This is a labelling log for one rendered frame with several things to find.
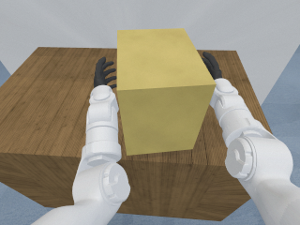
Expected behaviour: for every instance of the left robot forearm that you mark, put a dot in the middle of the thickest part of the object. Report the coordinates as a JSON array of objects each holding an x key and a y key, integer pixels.
[{"x": 101, "y": 141}]

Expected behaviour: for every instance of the robot left upper arm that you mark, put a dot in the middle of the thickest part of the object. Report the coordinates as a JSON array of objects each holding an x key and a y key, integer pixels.
[{"x": 98, "y": 193}]

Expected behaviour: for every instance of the robot right upper arm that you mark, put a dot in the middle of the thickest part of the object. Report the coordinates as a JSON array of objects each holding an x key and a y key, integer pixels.
[{"x": 263, "y": 167}]

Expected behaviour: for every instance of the robot left hand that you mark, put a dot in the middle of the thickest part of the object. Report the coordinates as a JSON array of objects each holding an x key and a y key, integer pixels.
[{"x": 100, "y": 74}]

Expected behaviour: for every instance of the pedestal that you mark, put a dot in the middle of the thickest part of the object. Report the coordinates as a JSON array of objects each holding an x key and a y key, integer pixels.
[{"x": 43, "y": 111}]

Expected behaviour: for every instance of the robot right hand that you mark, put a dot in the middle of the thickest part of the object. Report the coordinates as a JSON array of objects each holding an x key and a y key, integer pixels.
[{"x": 212, "y": 65}]

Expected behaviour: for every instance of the carton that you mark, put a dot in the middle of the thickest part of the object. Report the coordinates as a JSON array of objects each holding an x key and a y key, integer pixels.
[{"x": 163, "y": 89}]

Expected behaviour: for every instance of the right robot forearm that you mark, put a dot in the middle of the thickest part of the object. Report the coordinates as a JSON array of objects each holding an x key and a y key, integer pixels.
[{"x": 233, "y": 114}]

